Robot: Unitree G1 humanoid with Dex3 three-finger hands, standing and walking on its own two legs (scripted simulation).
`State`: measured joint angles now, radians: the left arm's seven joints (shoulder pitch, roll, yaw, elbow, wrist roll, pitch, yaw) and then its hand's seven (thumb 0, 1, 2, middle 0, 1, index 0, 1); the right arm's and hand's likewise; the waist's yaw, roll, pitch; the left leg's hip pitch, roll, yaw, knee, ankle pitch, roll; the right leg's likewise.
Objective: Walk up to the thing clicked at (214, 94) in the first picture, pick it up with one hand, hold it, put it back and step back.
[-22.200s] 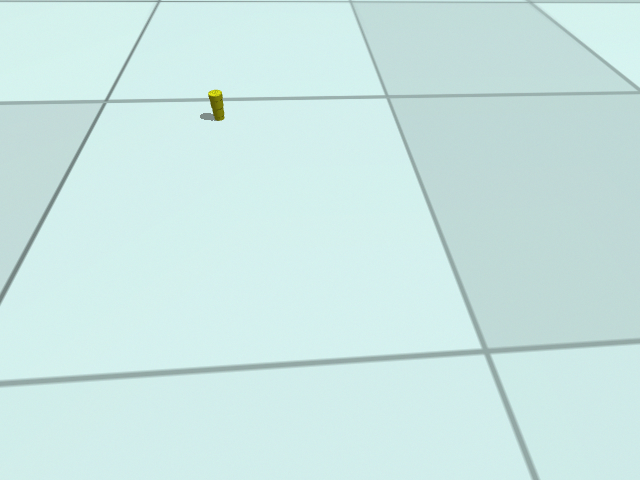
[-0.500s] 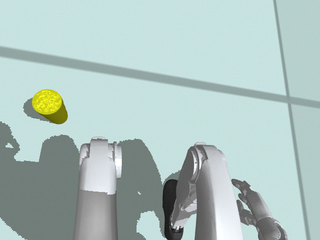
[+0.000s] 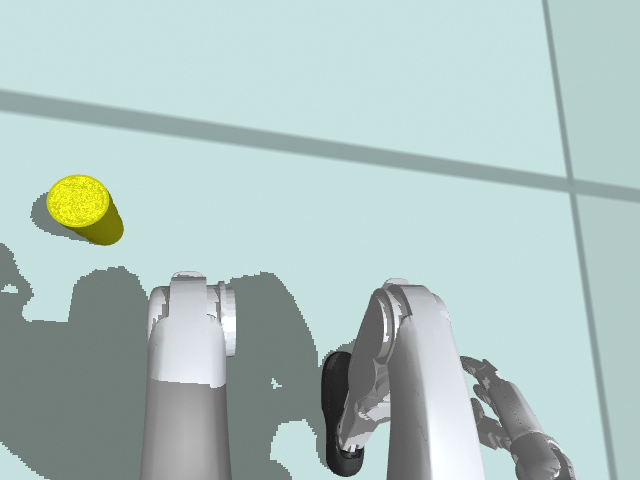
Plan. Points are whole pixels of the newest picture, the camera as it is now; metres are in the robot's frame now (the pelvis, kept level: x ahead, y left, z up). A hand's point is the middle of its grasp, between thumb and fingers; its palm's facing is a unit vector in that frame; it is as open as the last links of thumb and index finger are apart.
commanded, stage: go down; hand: left
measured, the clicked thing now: (93, 216) +0.43 +0.32 -0.27
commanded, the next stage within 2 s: none
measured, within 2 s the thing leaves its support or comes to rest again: neither
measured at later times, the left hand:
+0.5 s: hand out of the picture +0.29 +0.52 +0.07, palm faces +0.49 -0.87 -0.03, open 17.7 cm
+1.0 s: hand out of the picture +0.31 +0.50 +0.07, palm faces +0.45 -0.89 -0.03, open 17.7 cm
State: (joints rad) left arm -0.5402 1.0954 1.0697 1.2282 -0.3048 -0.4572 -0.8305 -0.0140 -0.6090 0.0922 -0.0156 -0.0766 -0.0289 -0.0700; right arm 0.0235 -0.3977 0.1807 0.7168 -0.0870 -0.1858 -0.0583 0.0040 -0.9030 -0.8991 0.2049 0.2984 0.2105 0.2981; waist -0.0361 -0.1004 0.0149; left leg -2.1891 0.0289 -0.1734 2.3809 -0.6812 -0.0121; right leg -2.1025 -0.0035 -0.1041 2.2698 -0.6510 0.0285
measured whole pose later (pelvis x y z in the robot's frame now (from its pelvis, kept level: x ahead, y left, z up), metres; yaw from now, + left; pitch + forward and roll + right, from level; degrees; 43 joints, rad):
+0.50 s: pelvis +0.00 +0.00 +0.02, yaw +1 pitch +29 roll -9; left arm -0.53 1.10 1.04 1.25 -0.34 -0.44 -0.81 -0.01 -0.61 0.09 -0.01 -0.08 -0.03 -0.07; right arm 0.03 -0.39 0.17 0.70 -0.06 -0.20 -0.07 0.00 -0.90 -0.90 0.20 0.30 0.21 0.30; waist -0.03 -0.08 -0.05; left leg -2.16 0.03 -0.15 2.32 -0.68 0.00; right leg -2.08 -0.01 -0.09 2.22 -0.66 0.03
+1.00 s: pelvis +0.00 +0.00 +0.03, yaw +1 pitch +30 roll -8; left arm -0.48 0.98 1.00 1.11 -0.33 -0.39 -0.75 -0.02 -0.61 0.11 -0.01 -0.08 -0.02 -0.07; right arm 0.06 -0.35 0.15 0.71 -0.05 -0.18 -0.07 0.00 -0.90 -0.90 0.20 0.30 0.21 0.30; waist -0.05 -0.06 -0.09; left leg -2.14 0.03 -0.14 2.29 -0.69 0.00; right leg -2.06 -0.01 -0.09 2.19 -0.66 0.03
